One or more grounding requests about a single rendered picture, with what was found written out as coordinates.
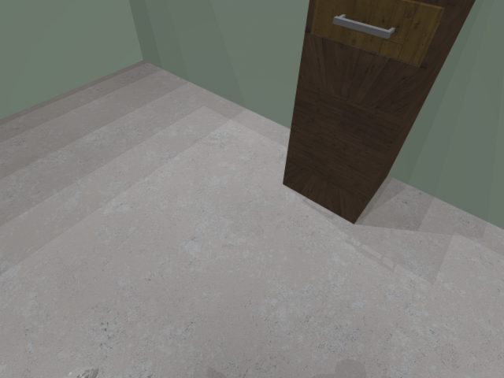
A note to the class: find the handle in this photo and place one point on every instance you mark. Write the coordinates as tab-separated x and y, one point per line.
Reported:
342	21

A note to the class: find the cabinet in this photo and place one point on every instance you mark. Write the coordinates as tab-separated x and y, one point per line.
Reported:
353	111

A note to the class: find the drawer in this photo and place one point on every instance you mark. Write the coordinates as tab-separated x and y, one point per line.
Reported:
415	24

